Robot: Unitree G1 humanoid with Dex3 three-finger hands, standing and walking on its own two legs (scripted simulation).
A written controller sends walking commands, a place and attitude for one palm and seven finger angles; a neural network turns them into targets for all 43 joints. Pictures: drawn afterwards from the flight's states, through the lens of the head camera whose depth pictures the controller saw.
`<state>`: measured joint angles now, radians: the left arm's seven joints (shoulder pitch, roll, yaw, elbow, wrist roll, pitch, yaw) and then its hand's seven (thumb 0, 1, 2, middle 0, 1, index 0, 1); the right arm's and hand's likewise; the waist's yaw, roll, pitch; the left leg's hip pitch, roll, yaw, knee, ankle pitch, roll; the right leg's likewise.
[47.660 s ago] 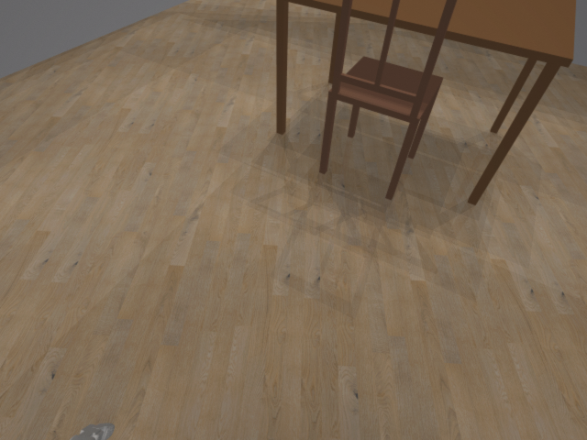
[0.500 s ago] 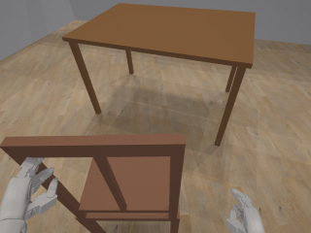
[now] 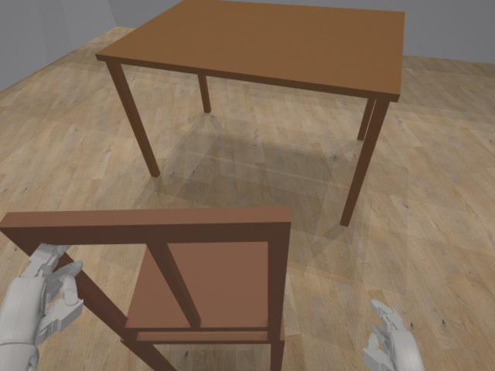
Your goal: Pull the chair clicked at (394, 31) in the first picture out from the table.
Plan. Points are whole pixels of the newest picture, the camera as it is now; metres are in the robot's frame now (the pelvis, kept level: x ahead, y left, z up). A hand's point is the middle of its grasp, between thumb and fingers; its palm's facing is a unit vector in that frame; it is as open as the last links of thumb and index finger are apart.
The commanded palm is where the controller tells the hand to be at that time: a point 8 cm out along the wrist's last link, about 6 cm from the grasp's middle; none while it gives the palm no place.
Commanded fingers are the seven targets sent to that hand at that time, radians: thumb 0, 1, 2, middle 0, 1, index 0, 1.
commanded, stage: step back with the hand held close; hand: left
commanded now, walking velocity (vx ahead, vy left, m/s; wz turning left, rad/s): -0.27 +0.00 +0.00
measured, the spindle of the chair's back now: (179, 289) +0.26 +0.17 -0.04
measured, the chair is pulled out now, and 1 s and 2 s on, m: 0.64 0.64 0.64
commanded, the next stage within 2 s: stop stepping back and stand still in 1.26 s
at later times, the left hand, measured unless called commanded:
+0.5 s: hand (33, 335) +0.12 +0.27 +0.11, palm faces +0.20 -0.79 -0.58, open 6.8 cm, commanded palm +0.07 +0.31 +0.18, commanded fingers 0.00 0.90 0.90 -0.20 -0.30 -0.20 -0.30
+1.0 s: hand out of the picture +0.08 +0.30 +0.18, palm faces +0.44 -0.74 -0.50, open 7.4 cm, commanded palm +0.02 +0.33 +0.18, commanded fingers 0.00 0.90 0.90 -0.20 -0.30 -0.20 -0.30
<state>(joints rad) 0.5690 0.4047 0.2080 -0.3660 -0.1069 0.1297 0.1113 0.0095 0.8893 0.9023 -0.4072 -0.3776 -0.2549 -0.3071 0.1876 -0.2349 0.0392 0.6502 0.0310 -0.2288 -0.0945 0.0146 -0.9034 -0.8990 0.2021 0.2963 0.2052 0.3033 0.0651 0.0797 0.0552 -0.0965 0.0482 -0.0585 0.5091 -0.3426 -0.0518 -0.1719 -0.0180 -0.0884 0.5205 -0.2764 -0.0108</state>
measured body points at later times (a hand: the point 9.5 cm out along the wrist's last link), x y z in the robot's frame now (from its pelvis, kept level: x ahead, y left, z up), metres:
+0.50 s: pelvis -0.07 +0.01 -0.01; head -0.02 +0.03 +0.44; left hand +0.11 +0.31 +0.14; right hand +0.11 -0.22 -0.08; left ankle -0.04 +0.16 -0.73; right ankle +0.01 -0.11 -0.73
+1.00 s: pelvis -0.12 +0.04 -0.01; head -0.10 +0.05 +0.44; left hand +0.05 +0.34 +0.20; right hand +0.04 -0.19 -0.09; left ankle -0.04 +0.16 -0.73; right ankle -0.16 -0.10 -0.73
